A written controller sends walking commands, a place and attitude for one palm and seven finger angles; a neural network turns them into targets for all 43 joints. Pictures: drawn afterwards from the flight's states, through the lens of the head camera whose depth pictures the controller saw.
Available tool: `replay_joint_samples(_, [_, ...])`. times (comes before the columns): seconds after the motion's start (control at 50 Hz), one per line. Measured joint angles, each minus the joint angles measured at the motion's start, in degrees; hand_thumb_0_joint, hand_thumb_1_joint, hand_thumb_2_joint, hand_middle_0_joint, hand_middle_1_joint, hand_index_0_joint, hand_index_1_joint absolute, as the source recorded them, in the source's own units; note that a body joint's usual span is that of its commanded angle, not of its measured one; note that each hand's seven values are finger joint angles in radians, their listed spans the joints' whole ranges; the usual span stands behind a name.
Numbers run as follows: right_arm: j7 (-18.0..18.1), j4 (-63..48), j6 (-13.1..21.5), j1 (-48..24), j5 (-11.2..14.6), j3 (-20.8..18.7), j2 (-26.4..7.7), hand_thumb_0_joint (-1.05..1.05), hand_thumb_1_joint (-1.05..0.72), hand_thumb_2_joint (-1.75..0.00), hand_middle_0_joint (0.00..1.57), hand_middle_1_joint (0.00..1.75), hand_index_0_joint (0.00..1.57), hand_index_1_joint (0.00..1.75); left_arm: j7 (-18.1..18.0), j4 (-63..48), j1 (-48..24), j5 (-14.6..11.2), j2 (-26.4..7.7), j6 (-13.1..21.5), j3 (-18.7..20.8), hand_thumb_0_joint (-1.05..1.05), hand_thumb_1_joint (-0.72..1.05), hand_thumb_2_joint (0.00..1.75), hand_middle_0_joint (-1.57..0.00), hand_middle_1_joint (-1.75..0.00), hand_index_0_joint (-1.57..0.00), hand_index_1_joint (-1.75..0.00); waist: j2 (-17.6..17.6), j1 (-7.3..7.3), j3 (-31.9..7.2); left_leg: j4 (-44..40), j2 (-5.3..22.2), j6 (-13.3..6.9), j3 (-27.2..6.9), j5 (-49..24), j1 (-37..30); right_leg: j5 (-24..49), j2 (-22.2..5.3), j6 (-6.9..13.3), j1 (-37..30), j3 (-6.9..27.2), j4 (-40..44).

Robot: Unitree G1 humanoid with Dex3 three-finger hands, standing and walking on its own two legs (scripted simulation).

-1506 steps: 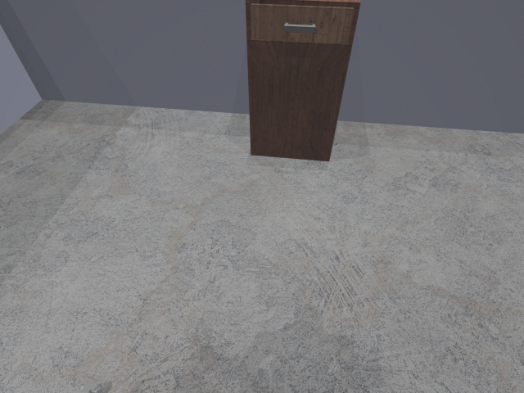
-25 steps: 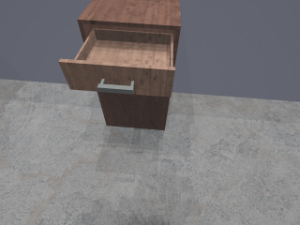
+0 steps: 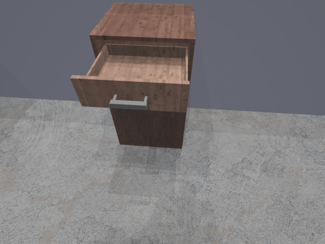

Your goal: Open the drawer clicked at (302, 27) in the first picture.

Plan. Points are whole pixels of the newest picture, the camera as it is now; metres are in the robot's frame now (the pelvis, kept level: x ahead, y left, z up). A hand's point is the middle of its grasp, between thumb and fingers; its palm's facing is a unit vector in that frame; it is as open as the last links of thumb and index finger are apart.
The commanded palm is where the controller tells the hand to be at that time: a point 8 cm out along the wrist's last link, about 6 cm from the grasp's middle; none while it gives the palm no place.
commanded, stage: let the arm hang, fingers relaxed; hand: left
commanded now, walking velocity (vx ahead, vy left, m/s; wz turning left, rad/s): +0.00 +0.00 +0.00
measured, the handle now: (129, 101) +0.59 +0.15 -0.02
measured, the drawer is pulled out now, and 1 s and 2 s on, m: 0.30 0.30 0.30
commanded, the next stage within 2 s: look to check the result in 0.26 s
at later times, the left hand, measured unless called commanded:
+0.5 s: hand out of the picture +0.00 +0.18 -0.17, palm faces +0.02 -0.98 -0.20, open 7.4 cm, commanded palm none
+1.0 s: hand out of the picture +0.04 +0.18 -0.17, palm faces +0.01 -0.98 -0.21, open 7.4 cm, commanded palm none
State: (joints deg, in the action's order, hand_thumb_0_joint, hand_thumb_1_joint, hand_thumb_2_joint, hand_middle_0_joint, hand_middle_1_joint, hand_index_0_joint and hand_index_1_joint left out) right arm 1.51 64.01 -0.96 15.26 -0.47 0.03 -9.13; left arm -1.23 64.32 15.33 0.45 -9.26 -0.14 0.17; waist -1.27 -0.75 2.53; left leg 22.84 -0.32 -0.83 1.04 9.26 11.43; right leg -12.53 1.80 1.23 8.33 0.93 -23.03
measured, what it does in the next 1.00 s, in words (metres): stands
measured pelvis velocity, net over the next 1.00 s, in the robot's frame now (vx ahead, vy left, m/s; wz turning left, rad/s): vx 0.02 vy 0.00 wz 0.00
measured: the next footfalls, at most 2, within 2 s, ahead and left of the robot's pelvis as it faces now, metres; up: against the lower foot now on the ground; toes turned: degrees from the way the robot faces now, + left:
none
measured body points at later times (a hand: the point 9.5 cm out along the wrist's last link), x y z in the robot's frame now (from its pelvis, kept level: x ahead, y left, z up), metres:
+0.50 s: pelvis +0.01 +0.00 +0.00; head +0.03 +0.00 +0.45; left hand +0.00 +0.23 -0.16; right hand +0.00 -0.21 -0.16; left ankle +0.04 +0.11 -0.74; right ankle +0.00 -0.11 -0.74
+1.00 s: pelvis +0.02 +0.00 +0.00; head +0.04 +0.00 +0.45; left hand +0.04 +0.23 -0.16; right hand +0.03 -0.23 -0.16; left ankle +0.04 +0.11 -0.74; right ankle +0.00 -0.11 -0.74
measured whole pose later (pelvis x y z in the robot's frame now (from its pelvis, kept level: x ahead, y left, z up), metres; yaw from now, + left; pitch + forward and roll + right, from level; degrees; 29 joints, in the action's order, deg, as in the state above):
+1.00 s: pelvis +0.02 +0.00 +0.00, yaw +0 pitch -1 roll +0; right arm 1.9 64.4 -0.2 12.5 -0.4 -0.7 -9.9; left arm -1.4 64.1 13.3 0.6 -10.1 0.7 1.1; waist -0.2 -0.8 3.5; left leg 22.1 -0.3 -0.8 1.2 10.4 10.3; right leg -13.4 1.8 1.3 7.1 1.2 -21.8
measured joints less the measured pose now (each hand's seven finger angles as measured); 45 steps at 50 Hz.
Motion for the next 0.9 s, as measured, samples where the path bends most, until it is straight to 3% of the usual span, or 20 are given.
replay_joint_samples(0.3, [0.39,0.48,0.43,0.86,-0.01,-0.39,1.33,0.01,-0.91,-0.90,0.20,0.30,0.20,0.29,-0.25,0.15,0.24,0.11,0.81,0.26,0.62,0.01,0.92,0.90,-0.20,-0.30,-0.20,-0.30,0.65,-0.11,0.60,0.16,-0.17,-0.18,0.29,0.36,0.46,-0.40,-0.18,-0.17,0.63,0.28,-0.40])
replay_joint_samples(0.9, [0.40,0.33,0.84,-2.29,0.08,-0.72,-0.28,0.01,-0.91,-0.90,0.20,0.30,0.20,0.29,-0.22,-0.08,-1.46,0.13,-0.25,0.72,0.88,0.01,0.91,0.90,-0.20,-0.30,-0.20,-0.30,0.86,-0.01,0.90,-0.57,-0.10,0.01,0.23,1.12,-0.84,-0.96,-0.11,-0.03,-0.85,0.28,0.72])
